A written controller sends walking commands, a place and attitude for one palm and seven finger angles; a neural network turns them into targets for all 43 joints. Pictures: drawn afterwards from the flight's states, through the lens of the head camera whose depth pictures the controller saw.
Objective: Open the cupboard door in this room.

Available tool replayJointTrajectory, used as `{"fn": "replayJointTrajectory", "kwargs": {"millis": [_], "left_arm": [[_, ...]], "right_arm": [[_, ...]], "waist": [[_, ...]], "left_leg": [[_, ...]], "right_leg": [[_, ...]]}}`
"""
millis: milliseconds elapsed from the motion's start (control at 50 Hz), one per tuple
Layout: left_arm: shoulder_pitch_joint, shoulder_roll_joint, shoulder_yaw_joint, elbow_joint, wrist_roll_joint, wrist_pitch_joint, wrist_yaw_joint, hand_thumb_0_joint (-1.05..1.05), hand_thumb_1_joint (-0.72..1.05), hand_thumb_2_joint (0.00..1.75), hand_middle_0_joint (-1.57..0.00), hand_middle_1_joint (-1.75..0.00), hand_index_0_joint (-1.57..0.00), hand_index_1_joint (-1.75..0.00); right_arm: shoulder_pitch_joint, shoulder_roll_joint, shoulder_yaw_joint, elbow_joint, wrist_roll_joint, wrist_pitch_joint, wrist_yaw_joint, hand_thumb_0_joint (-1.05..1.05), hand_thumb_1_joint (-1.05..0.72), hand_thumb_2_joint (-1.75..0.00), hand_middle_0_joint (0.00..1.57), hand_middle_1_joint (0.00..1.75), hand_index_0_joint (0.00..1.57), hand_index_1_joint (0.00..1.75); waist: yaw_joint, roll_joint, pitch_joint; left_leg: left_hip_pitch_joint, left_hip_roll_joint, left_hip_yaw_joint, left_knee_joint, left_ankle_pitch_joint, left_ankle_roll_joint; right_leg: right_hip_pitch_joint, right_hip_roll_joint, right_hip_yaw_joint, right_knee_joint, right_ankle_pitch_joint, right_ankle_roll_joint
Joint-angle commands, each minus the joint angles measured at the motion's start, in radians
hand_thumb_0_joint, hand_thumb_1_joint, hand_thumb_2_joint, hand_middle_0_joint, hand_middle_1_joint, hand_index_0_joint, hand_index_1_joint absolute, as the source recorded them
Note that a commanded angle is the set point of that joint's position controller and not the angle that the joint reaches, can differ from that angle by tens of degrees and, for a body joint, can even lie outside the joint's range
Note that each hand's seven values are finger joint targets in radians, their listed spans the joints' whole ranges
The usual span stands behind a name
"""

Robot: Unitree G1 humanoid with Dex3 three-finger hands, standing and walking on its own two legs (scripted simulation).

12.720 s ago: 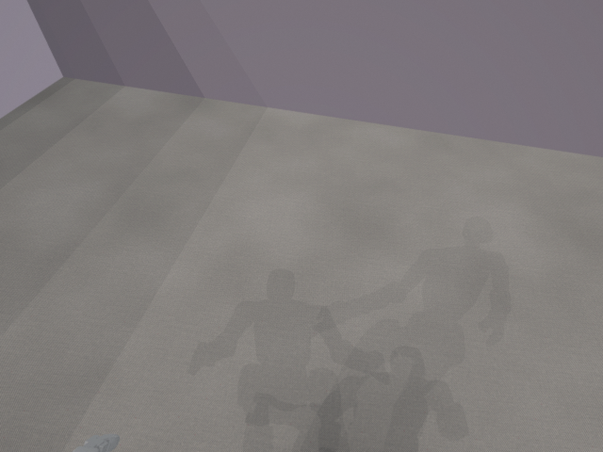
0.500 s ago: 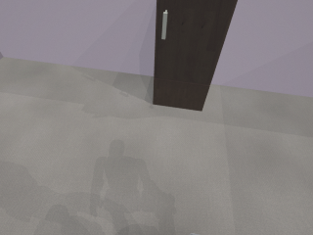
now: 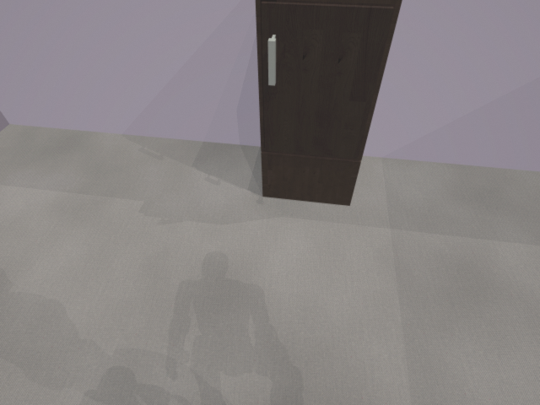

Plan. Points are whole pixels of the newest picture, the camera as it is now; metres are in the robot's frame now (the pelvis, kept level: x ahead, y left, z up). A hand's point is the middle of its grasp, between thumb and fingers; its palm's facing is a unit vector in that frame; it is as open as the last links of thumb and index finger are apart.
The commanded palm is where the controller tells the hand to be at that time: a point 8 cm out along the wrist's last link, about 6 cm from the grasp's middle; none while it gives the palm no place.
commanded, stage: stand and wait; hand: left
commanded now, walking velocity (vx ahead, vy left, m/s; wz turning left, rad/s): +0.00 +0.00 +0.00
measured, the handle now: (273, 60) +1.18 +0.06 -0.02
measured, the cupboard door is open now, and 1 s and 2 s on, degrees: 0 0 0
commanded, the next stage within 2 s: look at it before walking up in 0.06 s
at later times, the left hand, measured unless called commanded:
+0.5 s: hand out of the picture -0.03 +0.16 -0.17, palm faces +0.03 -0.99 -0.16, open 7.4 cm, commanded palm none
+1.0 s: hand out of the picture +0.02 +0.18 -0.18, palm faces -0.04 -0.98 -0.20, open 7.4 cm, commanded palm none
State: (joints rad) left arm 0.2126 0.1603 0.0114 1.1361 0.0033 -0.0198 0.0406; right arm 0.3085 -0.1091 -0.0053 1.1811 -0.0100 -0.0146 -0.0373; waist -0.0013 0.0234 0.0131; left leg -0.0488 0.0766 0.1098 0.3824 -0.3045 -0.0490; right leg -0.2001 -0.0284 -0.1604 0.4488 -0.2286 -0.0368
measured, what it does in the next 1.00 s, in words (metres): stands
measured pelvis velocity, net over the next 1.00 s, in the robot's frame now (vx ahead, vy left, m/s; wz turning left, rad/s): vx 0.02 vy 0.01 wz -0.08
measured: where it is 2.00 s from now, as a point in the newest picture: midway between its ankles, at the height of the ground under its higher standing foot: (293, 370)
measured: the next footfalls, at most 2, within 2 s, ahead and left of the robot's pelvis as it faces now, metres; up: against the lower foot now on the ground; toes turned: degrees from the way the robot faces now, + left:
left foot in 1.54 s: +0.40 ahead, +0.09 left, +0.00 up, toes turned +1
right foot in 1.90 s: +0.44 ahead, -0.18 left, +0.00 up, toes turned -18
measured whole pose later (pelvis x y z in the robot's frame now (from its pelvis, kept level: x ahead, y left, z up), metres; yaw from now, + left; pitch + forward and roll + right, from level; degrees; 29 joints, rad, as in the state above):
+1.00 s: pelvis +0.02 +0.01 -0.01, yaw -5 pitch -1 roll +1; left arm 0.32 0.13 0.04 1.12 0.03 0.02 -0.01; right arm 0.40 -0.14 -0.04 1.14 -0.03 -0.03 -0.03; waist -0.02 0.03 0.01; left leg -0.02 0.06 0.20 0.42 -0.38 -0.03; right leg -0.35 -0.07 -0.13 0.74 -0.40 -0.01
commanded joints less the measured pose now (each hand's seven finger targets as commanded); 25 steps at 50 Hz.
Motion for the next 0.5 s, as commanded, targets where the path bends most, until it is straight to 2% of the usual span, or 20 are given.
{"fn": "replayJointTrajectory", "kwargs": {"millis": [0, 20, 80, 140, 380, 480], "left_arm": [[0.079, 0.084, 0.005, -0.014, 0.0, -0.003, 0.001, 0.0, 0.9, 0.9, -0.2, -0.3, -0.2, -0.3], [0.082, 0.083, 0.005, -0.013, 0.0, -0.004, 0.001, 0.0, 0.9, 0.9, -0.2, -0.3, -0.2, -0.3], [0.095, 0.078, 0.002, -0.009, 0.001, -0.002, 0.0, 0.0, 0.9, 0.9, -0.2, -0.3, -0.2, -0.3], [0.11, 0.076, 0.002, -0.003, 0.002, -0.006, 0.0, 0.0, 0.9, 0.9, -0.2, -0.3, -0.2, -0.3], [0.143, 0.057, -0.001, 0.008, 0.004, -0.003, 0.002, 0.0, 0.9, 0.9, -0.2, -0.3, -0.2, -0.3], [0.14, 0.061, 0.002, 0.004, 0.004, -0.004, 0.002, 0.0, 0.9, 0.9, -0.2, -0.3, -0.2, -0.3]], "right_arm": [[0.082, -0.084, -0.016, -0.016, -0.002, 0.0, -0.002, 0.0, -0.9, -0.9, 0.2, 0.3, 0.2, 0.3], [0.084, -0.086, -0.016, -0.018, -0.002, 0.0, -0.002, 0.0, -0.9, -0.9, 0.2, 0.3, 0.2, 0.3], [0.077, -0.087, -0.015, -0.022, -0.001, 0.003, -0.002, 0.0, -0.9, -0.9, 0.2, 0.3, 0.2, 0.3], [0.077, -0.093, -0.015, -0.025, 0.0, 0.0, -0.002, 0.0, -0.9, -0.9, 0.2, 0.3, 0.2, 0.3], [0.084, -0.088, -0.013, -0.03, 0.0, -0.003, -0.002, 0.0, -0.9, -0.9, 0.2, 0.3, 0.2, 0.3], [0.099, -0.09, -0.015, -0.031, 0.0, -0.007, -0.002, 0.0, -0.9, -0.9, 0.2, 0.3, 0.2, 0.3]], "waist": [[0.003, -0.019, 0.045], [0.0, -0.026, 0.037], [0.0, -0.02, 0.069], [-0.004, -0.023, 0.045], [0.002, -0.005, 0.091], [0.002, -0.018, 0.078]], "left_leg": [[-0.086, 0.068, -0.046, -0.064, 0.193, 0.037], [-0.081, 0.068, -0.046, -0.064, 0.193, 0.038], [-0.084, 0.066, -0.044, -0.072, 0.157, 0.042], [-0.066, 0.065, -0.042, -0.072, 0.158, 0.044], [-0.101, 0.061, -0.045, -0.089, 0.097, 0.052], [-0.109, 0.062, -0.051, -0.089, 0.104, 0.055]], "right_leg": [[0.06, -0.12, 0.138, -0.09, 0.29, 0.01], [0.064, -0.119, 0.14, -0.093, 0.292, 0.01], [0.034, -0.115, 0.146, -0.111, 0.232, 0.011], [0.041, -0.114, 0.152, -0.115, 0.241, 0.009], [0.006, -0.106, 0.156, -0.133, 0.119, 0.012], [0.019, -0.106, 0.154, -0.122, 0.129, 0.011]]}}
